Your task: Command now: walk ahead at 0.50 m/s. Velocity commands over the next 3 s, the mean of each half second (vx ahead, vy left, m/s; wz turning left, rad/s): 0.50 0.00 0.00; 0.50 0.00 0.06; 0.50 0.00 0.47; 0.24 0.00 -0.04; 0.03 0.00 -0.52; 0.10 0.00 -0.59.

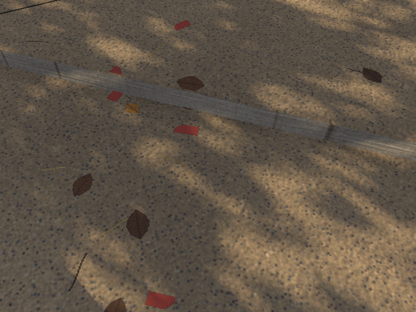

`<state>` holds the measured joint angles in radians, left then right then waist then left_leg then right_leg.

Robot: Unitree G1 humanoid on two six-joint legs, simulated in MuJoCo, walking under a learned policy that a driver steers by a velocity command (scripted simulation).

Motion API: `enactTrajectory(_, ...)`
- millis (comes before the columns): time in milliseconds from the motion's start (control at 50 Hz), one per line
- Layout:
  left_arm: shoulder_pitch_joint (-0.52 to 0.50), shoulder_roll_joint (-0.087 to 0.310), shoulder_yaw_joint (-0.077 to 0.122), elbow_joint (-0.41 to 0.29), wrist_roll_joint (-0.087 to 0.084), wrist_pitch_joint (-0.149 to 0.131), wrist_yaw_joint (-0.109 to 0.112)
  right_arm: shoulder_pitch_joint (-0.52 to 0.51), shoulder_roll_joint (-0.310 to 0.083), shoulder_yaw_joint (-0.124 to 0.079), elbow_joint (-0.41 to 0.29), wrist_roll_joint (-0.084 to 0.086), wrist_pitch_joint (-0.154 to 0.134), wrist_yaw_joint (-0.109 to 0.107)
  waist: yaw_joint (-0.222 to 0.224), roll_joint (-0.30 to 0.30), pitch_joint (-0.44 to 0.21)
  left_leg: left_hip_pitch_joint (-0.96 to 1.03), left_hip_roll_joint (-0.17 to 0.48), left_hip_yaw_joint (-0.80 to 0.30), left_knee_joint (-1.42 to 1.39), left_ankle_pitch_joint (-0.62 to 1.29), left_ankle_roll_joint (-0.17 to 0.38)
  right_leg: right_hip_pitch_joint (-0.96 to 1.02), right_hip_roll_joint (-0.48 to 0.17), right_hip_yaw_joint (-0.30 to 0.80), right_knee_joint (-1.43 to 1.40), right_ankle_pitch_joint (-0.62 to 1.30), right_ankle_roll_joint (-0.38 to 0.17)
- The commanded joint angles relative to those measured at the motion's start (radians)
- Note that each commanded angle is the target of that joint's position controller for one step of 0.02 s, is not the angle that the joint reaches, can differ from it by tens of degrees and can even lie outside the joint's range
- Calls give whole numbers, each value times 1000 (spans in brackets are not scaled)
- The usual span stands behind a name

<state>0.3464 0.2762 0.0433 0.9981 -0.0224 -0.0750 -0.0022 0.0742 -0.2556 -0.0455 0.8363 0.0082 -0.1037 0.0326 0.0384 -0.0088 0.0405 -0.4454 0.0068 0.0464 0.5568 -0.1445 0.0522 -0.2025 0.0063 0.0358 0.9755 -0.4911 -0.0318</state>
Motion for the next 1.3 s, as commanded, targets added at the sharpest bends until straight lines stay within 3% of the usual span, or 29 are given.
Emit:
enactTrajectory(20, -67, 134, 24, -93, -16, -47, 2, 179, -143, -36, 4, -6, -1, -6, -99, 89, -128, 510, 298, -452, -304, -68, 173, -516, -97, 37, 263, 111, -32)
enactTrajectory(60, -55, 100, 30, -86, 1, -27, 6, 124, -102, -25, 1, -21, -6, 0, -42, 94, -79, 347, 238, -324, -365, 53, 157, -406, -147, 40, 177, 206, -23)
enactTrajectory(120, -61, 60, 27, -90, 8, 1, 10, 152, -121, -30, 24, -14, -15, -4, -21, 82, -48, 291, 218, -235, -421, 156, 178, -406, -159, 25, 93, 269, 2)
enactTrajectory(260, -303, 34, 19, -168, 14, -9, -3, 259, -150, -35, 74, -3, 1, -36, -83, 66, 16, 329, 171, -103, -462, 181, 143, -450, -122, -22, -308, 593, 33)
enactTrajectory(360, -433, 38, 10, -219, 4, -21, -28, 345, -158, -41, 123, 6, 23, -42, -116, 62, 53, 483, 230, -105, -412, 207, 141, -481, -94, -28, -440, 558, 7)
enactTrajectory(420, -410, 69, 19, -227, 2, -30, -43, 330, -174, -51, 129, 9, 38, -49, -76, 82, 25, 564, 265, -111, -329, 361, 118, -418, -70, -38, -476, 451, -30)
enactTrajectory(460, -228, 123, 50, -176, 5, -31, -38, 290, -177, -51, 119, 8, 49, -50, 28, 97, -89, 540, 219, -68, -117, 654, 85, -144, -7, -93, -501, 433, -71)
enactTrajectory(480, -49, 176, 74, -124, 11, -29, -30, 292, -149, -38, 105, -1, 51, -51, 95, 67, -214, 400, 166, -33, 109, 573, 54, 140, -58, -37, -463, 460, -113)
enactTrajectory(500, 90, 270, 98, -97, 27, -22, -23, 400, -52, -7, 88, -9, 35, -41, 75, -130, -370, -10, 22, 13, 505, 189, -20, 557, -315, 377, -476, 340, -262)
enactTrajectory(520, 103, 217, 80, -89, 12, -17, -24, 392, -38, 1, 101, -3, 10, -36, 79, -229, -434, -192, -69, -109, 704, -425, -33, 632, -402, 687, -643, 237, -313)
enactTrajectory(540, 31, 165, 60, -97, 5, -19, -23, 306, -131, -25, 75, 28, -10, -30, 78, -171, -298, -295, -4, -167, 787, -405, -10, 527, -370, 586, -671, 168, -265)
enactTrajectory(560, -55, 132, 50, -120, 9, -20, -21, 232, -146, -27, 52, 41, -20, -30, 53, -114, -188, -306, 53, -134, 762, -316, 4, 376, -337, 446, -694, 209, -231)
enactTrajectory(580, -121, 102, 41, -128, 19, -24, -24, 194, -139, -31, 47, 29, -19, -36, 21, -51, -105, -271, 95, -113, 691, -235, 3, 222, -298, 345, -735, 281, -214)
enactTrajectory(600, -159, 72, 32, -132, 29, -30, -26, 202, -133, -39, 50, 17, -8, -42, -16, -63, -77, -204, 129, -120, 629, -183, 2, 124, -263, 274, -765, 340, -195)
enactTrajectory(640, -167, 69, 31, -121, 30, -35, -29, 241, -84, -34, 62, 11, 18, -44, -51, -77, -60, -127, 146, -115, 571, -143, -10, 27, -235, 204, -820, 389, -199)
enactTrajectory(680, -140, 101, 38, -103, 27, -40, -21, 209, -75, -35, 46, 4, 31, -48, -57, -61, -32, -161, 155, -105, 498, -81, -32, 2, -231, 153, -855, 450, -214)
enactTrajectory(740, -93, 123, 43, -82, 23, -35, -2, 103, -74, -35, 10, -5, 29, -46, -33, -40, -8, -232, 154, -98, 319, 86, -57, 39, -216, 93, -872, 510, -202)
enactTrajectory(860, 9, 142, 45, -37, 9, -20, 9, -90, -47, -16, -41, 9, 16, -21, 32, -44, 32, -191, 94, -42, 26, 261, -52, 129, -203, 8, -869, 489, -165)
enactTrajectory(880, 41, 87, 28, -21, 48, -24, 1, -86, -23, 2, -50, -59, 44, 5, 19, -33, 34, -117, 81, 27, 17, 261, -44, 123, -181, -36, -880, 504, -145)
enactTrajectory(920, 43, 106, 34, -14, 58, -24, 1, -91, -45, -4, -67, -54, 59, 18, 11, -77, 50, -84, 70, 12, 3, 169, -11, 171, -214, -52, -854, 563, -122)
enactTrajectory(960, 26, 139, 45, -13, 64, -17, 9, -40, -83, -16, -64, -54, 57, 19, -23, -83, 33, -44, 35, 15, -21, 32, 29, 260, -242, -82, -741, 770, -98)
enactTrajectory(1000, 30, 136, 42, -16, 69, -2, 14, 196, -116, -36, 9, -63, 40, 4, -118, -47, -101, 204, -37, 42, -101, -16, 81, 277, -208, -146, -392, 984, -65)
enactTrajectory(1020, 53, 99, 28, -49, 66, 0, 16, 376, -184, -56, 49, -77, 31, -9, -165, 51, -236, 472, 120, -150, -76, 12, 130, 95, -174, -187, -91, 737, -43)
enactTrajectory(1040, 147, 13, 10, -82, 32, -8, -4, 410, -313, -91, 69, -61, 38, -15, -100, 359, -337, 759, 355, -680, -205, -38, 291, -318, 39, -179, 244, 52, 1)
enactTrajectory(1060, 54, 100, 27, -79, 55, -11, -1, 343, -259, -83, 54, -25, 49, -9, -107, 188, -306, 740, 323, -735, -270, -83, 272, -436, 9, -5, 326, -6, -15)
enactTrajectory(1100, -72, 89, 22, -113, 43, -32, -10, 223, -158, -58, 32, -27, 52, -11, -80, 34, -112, 506, 256, -491, -286, 51, 233, -450, -78, 4, 267, 164, -26)
enactTrajectory(1140, -76, 76, 18, -121, 68, -10, -8, 194, -115, -45, 42, -16, 49, -19, -30, 43, -64, 359, 187, -376, -325, 175, 201, -349, -112, 7, 161, 195, -2)
enactTrajectory(1180, -73, 63, 15, -130, 76, 16, -10, 218, -126, -47, 50, -9, 37, -20, -17, 49, -69, 319, 165, -344, -341, 227, 213, -314, -106, -6, 113, 186, 26)
enactTrajectory(1300, -273, 54, 7, -209, 64, 31, -16, 304, -156, -59, 68, -12, 42, -21, -72, 65, 14, 301, 121, -336, -400, 88, 204, -410, -102, -27, -167, 367, 88)
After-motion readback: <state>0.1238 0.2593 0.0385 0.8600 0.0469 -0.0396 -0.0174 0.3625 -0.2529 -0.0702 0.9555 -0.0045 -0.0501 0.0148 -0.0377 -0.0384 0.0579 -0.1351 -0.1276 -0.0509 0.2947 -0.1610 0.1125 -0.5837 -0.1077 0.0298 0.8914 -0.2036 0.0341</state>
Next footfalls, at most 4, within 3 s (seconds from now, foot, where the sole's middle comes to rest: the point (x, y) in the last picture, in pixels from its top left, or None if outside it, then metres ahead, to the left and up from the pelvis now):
0.48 right None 0.45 -0.14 -0.76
1.00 left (195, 229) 0.73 0.08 -0.76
1.52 right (232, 163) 1.03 -0.05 -0.76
1.94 left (180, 160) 1.03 0.16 -0.76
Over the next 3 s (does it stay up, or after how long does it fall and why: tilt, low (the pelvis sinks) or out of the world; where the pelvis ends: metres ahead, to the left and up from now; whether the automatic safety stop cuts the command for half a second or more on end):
stays up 1.01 0.01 0.01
